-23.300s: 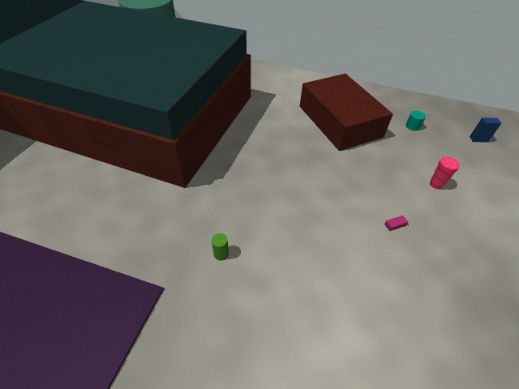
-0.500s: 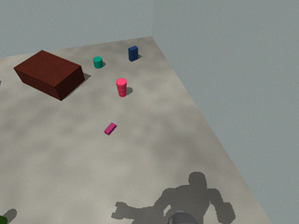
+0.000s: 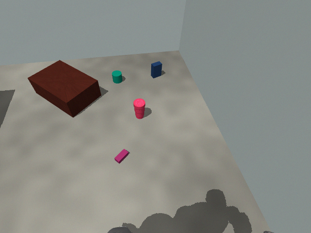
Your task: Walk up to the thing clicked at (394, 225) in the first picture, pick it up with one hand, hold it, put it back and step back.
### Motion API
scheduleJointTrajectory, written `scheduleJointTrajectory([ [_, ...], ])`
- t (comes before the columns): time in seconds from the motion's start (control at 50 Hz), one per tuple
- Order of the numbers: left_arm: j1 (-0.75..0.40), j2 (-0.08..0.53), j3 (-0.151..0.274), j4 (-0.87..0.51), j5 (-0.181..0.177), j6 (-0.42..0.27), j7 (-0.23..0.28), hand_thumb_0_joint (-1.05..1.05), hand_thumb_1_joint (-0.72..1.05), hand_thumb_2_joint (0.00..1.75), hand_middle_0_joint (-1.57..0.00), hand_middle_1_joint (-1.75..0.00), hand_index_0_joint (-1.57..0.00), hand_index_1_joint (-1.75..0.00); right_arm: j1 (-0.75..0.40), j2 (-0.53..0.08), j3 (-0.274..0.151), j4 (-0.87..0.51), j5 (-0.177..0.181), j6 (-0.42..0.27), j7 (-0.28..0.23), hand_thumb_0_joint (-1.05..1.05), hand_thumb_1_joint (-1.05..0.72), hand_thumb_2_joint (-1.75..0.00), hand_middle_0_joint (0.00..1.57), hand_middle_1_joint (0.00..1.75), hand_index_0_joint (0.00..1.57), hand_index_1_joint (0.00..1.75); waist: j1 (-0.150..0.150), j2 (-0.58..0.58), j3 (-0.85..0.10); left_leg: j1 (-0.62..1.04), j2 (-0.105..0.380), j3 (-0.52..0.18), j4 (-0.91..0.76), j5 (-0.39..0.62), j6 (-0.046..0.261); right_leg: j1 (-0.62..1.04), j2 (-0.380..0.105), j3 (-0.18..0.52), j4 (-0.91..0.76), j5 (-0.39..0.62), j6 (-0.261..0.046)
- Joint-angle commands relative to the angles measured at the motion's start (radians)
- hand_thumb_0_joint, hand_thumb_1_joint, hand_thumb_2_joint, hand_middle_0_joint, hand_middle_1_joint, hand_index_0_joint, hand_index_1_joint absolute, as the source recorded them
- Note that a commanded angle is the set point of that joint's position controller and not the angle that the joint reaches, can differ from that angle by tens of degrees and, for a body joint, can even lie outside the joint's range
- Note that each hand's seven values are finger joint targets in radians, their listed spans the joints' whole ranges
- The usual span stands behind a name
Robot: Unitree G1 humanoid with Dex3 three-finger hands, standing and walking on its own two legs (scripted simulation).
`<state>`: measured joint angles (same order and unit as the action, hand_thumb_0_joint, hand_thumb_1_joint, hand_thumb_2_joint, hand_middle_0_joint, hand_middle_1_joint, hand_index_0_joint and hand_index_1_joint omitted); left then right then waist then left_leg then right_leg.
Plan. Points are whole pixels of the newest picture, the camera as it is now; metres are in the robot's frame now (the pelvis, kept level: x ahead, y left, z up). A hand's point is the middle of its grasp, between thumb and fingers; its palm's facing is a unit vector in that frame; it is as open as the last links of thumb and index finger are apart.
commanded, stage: walk up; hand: left
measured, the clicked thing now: (121, 156) +0.69 +0.24 -0.74
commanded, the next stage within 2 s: none
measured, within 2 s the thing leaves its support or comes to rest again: neither
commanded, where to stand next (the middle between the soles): +0.31 -0.01 m, yaw -2 degrees
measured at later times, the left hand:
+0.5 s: hand (73, 202) +0.21 +0.24 -0.11, palm faces -0.03 -0.90 -0.44, open 7.3 cm
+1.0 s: hand (82, 177) +0.30 +0.25 -0.15, palm faces -0.09 -0.92 -0.39, open 7.3 cm
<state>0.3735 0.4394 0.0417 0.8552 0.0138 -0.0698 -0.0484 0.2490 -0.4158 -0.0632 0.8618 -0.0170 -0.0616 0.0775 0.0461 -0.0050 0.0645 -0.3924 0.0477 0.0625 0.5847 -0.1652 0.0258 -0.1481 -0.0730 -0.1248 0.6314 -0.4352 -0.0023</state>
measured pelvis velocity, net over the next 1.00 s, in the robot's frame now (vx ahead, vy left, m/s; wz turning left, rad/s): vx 0.24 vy -0.02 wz -0.04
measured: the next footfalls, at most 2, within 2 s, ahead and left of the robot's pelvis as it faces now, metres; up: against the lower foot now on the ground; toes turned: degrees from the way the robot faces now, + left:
right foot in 0.38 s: +0.28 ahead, -0.15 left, +0.00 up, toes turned -5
left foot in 0.76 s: +0.34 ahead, +0.11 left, +0.00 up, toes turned -2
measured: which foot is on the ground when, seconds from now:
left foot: down 0.00-0.38, up 0.40-0.74, down 0.76-1.00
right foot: down 0.00-0.02, up 0.04-0.36, down 0.38-1.00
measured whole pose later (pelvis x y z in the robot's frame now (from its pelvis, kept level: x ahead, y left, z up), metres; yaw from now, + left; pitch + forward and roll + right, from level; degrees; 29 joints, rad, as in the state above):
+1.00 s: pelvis +0.24 -0.02 +0.00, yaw -2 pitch -2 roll -1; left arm 0.26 0.40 0.02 0.96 0.02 -0.05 0.00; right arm 0.17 -0.39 -0.03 0.91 -0.01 0.00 0.03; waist 0.00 0.01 0.08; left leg -0.39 0.07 0.01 0.71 -0.29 -0.01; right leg -0.30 -0.01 -0.05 0.68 -0.34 -0.01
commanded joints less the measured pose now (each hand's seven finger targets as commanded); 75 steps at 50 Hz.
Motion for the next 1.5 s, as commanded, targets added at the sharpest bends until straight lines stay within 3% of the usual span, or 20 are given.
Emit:
scheduleJointTrajectory([
  [0.0, -0.01, 0.169, 0.048, -0.096, -0.017, -0.014, 0.023, 0.0, 0.9, 0.9, -0.2, -0.3, -0.2, -0.3, 0.237, -0.364, -0.113, -0.052, 0.004, -0.04, -0.041, 0.0, -0.9, -0.9, 0.2, 0.3, 0.2, 0.3, -0.147, 0.266, -0.122, 0.496, 0.377, -0.726, -0.346, -0.355, 0.224, -0.552, 0.089, 0.078, 0.502, -0.098, -0.048],
  [0.02, -0.043, 0.232, 0.056, -0.08, -0.011, -0.008, 0.034, 0.0, 0.9, 0.9, -0.2, -0.3, -0.2, -0.3, 0.2, -0.346, -0.112, -0.053, 0.026, -0.035, -0.043, 0.0, -0.9, -0.9, 0.2, 0.3, 0.2, 0.3, -0.127, 0.126, -0.081, 0.411, 0.387, -0.68, -0.32, -0.287, 0.266, -0.548, 0.031, 0.172, 0.574, -0.089, -0.053],
  [0.1, 0.033, 0.206, 0.057, -0.012, -0.017, 0.002, 0.017, 0.0, 0.9, 0.9, -0.2, -0.3, -0.2, -0.3, 0.06, -0.25, -0.063, -0.079, 0.02, -0.04, -0.05, 0.0, -0.9, -0.9, 0.2, 0.3, 0.2, 0.3, -0.04, 0.149, 0.015, 0.169, 0.219, -0.258, -0.327, -0.11, 0.162, -0.394, -0.038, 0.176, 0.406, 0.087, -0.034],
  [0.22, -0.05, 0.169, 0.062, -0.036, -0.003, -0.003, -0.01, 0.0, 0.9, 0.9, -0.2, -0.3, -0.2, -0.3, 0.06, -0.278, -0.071, -0.103, 0.005, -0.036, -0.039, 0.0, -0.9, -0.9, 0.2, 0.3, 0.2, 0.3, -0.063, 0.193, 0.016, 0.144, 0.227, -0.195, -0.337, -0.233, 0.215, -0.321, -0.043, 0.11, 0.116, 0.156, -0.006],
  [0.32, 0.045, 0.178, 0.078, 0.02, 0.0, -0.024, 0.003, 0.0, 0.9, 0.9, -0.2, -0.3, -0.2, -0.3, -0.01, -0.246, -0.058, -0.13, 0.009, -0.007, -0.03, 0.0, -0.9, -0.9, 0.2, 0.3, 0.2, 0.3, 0.01, 0.096, -0.038, -0.003, 0.144, -0.099, -0.116, -0.297, 0.141, -0.001, 0.053, 0.032, -0.072, 0.26, -0.011],
  [0.34, 0.117, 0.204, 0.091, 0.039, 0.002, -0.034, 0.015, 0.0, 0.9, 0.9, -0.2, -0.3, -0.2, -0.3, 0.02, -0.195, -0.041, -0.131, 0.005, 0.0, -0.032, 0.0, -0.9, -0.9, 0.2, 0.3, 0.2, 0.3, 0.042, -0.013, -0.08, -0.055, 0.101, -0.058, 0.066, -0.278, 0.114, 0.128, 0.052, 0.071, -0.115, 0.191, -0.02],
  [0.38, 0.168, 0.361, 0.121, 0.012, 0.003, -0.052, 0.038, 0.0, 0.9, 0.9, -0.2, -0.3, -0.2, -0.3, 0.057, -0.137, -0.017, -0.145, 0.008, 0.009, -0.037, 0.0, -0.9, -0.9, 0.2, 0.3, 0.2, 0.3, 0.057, -0.272, -0.055, -0.339, -0.081, -0.028, 0.528, -0.375, 0.019, 0.168, -0.353, 0.797, -0.442, -0.169, -0.173],
  [0.4, 0.092, 0.361, 0.112, -0.012, -0.009, -0.046, 0.036, 0.0, 0.9, 0.9, -0.2, -0.3, -0.2, -0.3, 0.018, -0.225, -0.045, -0.127, -0.001, 0.017, -0.05, 0.0, -0.9, -0.9, 0.2, 0.3, 0.2, 0.3, 0.034, -0.148, 0.007, -0.331, -0.004, -0.13, 0.562, -0.367, 0.01, 0.071, -0.398, 0.834, -0.424, -0.177, -0.253],
  [0.5, -0.008, 0.252, 0.078, -0.034, -0.015, -0.047, 0.048, 0.0, 0.9, 0.9, -0.2, -0.3, -0.2, -0.3, 0.108, -0.199, -0.048, -0.035, 0.005, 0.029, -0.034, 0.0, -0.9, -0.9, 0.2, 0.3, 0.2, 0.3, -0.033, -0.151, 0.018, -0.176, 0.045, -0.112, 0.422, -0.188, -0.011, -0.059, -0.204, 0.348, -0.337, 0.271, -0.202],
  [0.62, -0.058, 0.22, 0.05, -0.047, -0.007, -0.03, 0.066, 0.0, 0.9, 0.9, -0.2, -0.3, -0.2, -0.3, 0.018, -0.132, -0.033, -0.024, 0.01, 0.044, -0.046, 0.0, -0.9, -0.9, 0.2, 0.3, 0.2, 0.3, -0.031, -0.17, -0.046, 0.043, 0.006, -0.037, 0.163, -0.068, -0.019, -0.139, -0.163, 0.167, -0.173, 0.761, -0.181],
  [0.7, -0.121, 0.205, 0.029, -0.045, -0.022, 0.0, 0.071, 0.0, 0.9, 0.9, -0.2, -0.3, -0.2, -0.3, 0.035, -0.153, -0.037, 0.013, 0.013, 0.031, -0.062, 0.0, -0.9, -0.9, 0.2, 0.3, 0.2, 0.3, -0.071, -0.097, -0.092, 0.236, -0.025, -0.023, -0.014, 0.088, 0.013, -0.231, -0.121, 0.156, 0.0, 0.536, -0.125],
  [0.72, -0.101, 0.165, 0.016, -0.046, -0.024, 0.007, 0.071, 0.0, 0.9, 0.9, -0.2, -0.3, -0.2, -0.3, 0.034, -0.2, -0.046, 0.015, 0.005, 0.027, -0.068, 0.0, -0.9, -0.9, 0.2, 0.3, 0.2, 0.3, -0.068, 0.0, -0.109, 0.278, 0.055, -0.114, -0.065, 0.167, 0.041, -0.274, -0.073, 0.134, 0.05, 0.382, -0.08],
  [0.76, -0.024, 0.169, 0.017, -0.028, -0.019, 0.022, 0.07, 0.0, 0.9, 0.9, -0.2, -0.3, -0.2, -0.3, 0.057, -0.331, -0.075, -0.003, 0.012, 0.017, -0.061, 0.0, -0.9, -0.9, 0.2, 0.3, 0.2, 0.3, -0.072, 0.209, -0.149, 0.297, 0.332, -0.558, -0.255, -0.228, 0.234, -0.385, 0.072, 0.082, 0.322, -0.197, -0.035],
  [0.78, -0.038, 0.199, 0.026, -0.002, -0.006, 0.026, 0.075, 0.0, 0.9, 0.9, -0.2, -0.3, -0.2, -0.3, 0.034, -0.324, -0.082, -0.002, 0.008, 0.02, -0.061, 0.0, -0.9, -0.9, 0.2, 0.3, 0.2, 0.3, -0.073, 0.18, -0.111, 0.254, 0.333, -0.584, -0.273, -0.338, 0.26, -0.395, 0.03, 0.14, 0.365, -0.205, -0.033],
  [0.94, 0.017, 0.159, 0.047, 0.1, 0.014, 0.004, 0.068, 0.0, 0.9, 0.9, -0.2, -0.3, -0.2, -0.3, -0.142, -0.179, -0.014, -0.03, 0.01, 0.047, -0.058, 0.0, -0.9, -0.9, 0.2, 0.3, 0.2, 0.3, 0.007, 0.13, -0.081, -0.076, 0.129, -0.203, -0.079, -0.306, 0.091, 0.008, 0.057, 0.095, -0.121, 0.115, -0.033],
  [0.98, -0.085, 0.272, 0.062, 0.067, 0.028, -0.01, 0.074, 0.0, 0.9, 0.9, -0.2, -0.3, -0.2, -0.3, -0.144, -0.103, 0.007, -0.024, 0.016, 0.05, -0.06, 0.0, -0.9, -0.9, 0.2, 0.3, 0.2, 0.3, -0.018, -0.142, -0.008, -0.16, -0.034, -0.066, 0.164, -0.319, -0.004, -0.105, -0.232, 0.574, -0.361, -0.14, -0.155],
  [1.0, -0.168, 0.291, 0.063, 0.048, 0.021, -0.006, 0.069, 0.0, 0.9, 0.9, -0.2, -0.3, -0.2, -0.3, -0.146, -0.159, -0.01, 0.004, 0.01, 0.048, -0.071, 0.0, -0.9, -0.9, 0.2, 0.3, 0.2, 0.3, -0.031, -0.115, 0.031, -0.057, 0.003, -0.097, 0.214, -0.325, -0.008, -0.217, -0.293, 0.586, -0.347, -0.094, -0.222],
  [1.08, -0.221, 0.177, 0.021, 0.06, -0.005, -0.005, 0.065, 0.0, 0.9, 0.9, -0.2, -0.3, -0.2, -0.3, -0.062, -0.164, -0.006, 0.081, 0.02, 0.01, -0.076, 0.0, -0.9, -0.9, 0.2, 0.3, 0.2, 0.3, -0.081, -0.062, -0.105, 0.232, 0.051, -0.141, -0.057, 0.178, 0.026, -0.154, -0.092, 0.215, -0.093, 0.51, -0.084],
  [1.12, -0.176, 0.165, 0.021, 0.091, -0.016, 0.006, 0.061, 0.0, 0.9, 0.9, -0.2, -0.3, -0.2, -0.3, -0.114, -0.211, -0.007, 0.084, 0.024, 0.005, -0.072, 0.0, -0.9, -0.9, 0.2, 0.3, 0.2, 0.3, -0.029, -0.013, -0.131, 0.183, 0.119, -0.235, -0.061, 0.221, 0.078, -0.085, -0.004, 0.146, -0.09, 0.336, -0.032],
  [1.48, -0.345, 0.153, 0.0, 0.2, -0.011, 0.028, 0.058, 0.0, 0.9, 0.9, -0.2, -0.3, -0.2, -0.3, -0.233, -0.168, 0.025, 0.198, 0.02, 0.029, -0.073, 0.0, -0.9, -0.9, 0.2, 0.3, 0.2, 0.3, -0.043, 0.013, -0.082, 0.21, 0.071, -0.16, -0.206, 0.11, 0.021, 0.017, -0.045, 0.164, -0.275, 0.294, -0.031],
])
